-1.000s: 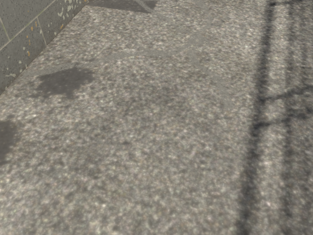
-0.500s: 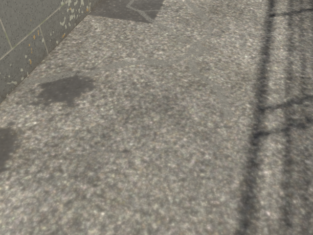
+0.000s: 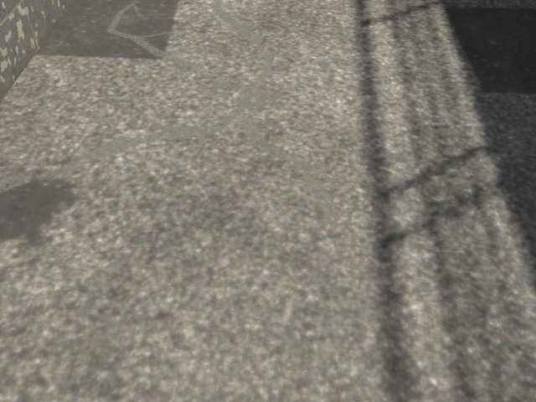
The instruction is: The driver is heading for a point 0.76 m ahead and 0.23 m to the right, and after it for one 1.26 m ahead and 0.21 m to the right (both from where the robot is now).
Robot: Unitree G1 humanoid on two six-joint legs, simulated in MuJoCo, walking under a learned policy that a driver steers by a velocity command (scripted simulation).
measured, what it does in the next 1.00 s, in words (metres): walks ahead, turning right: right foot, then left foot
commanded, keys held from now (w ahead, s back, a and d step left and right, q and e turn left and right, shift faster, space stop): w+e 0.56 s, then w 0.42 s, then no key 0.02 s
